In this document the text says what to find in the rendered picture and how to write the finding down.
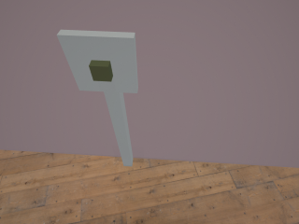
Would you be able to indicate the panel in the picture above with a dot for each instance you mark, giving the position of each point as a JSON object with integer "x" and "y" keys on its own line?
{"x": 80, "y": 47}

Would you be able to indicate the button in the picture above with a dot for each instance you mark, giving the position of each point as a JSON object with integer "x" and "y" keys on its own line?
{"x": 101, "y": 70}

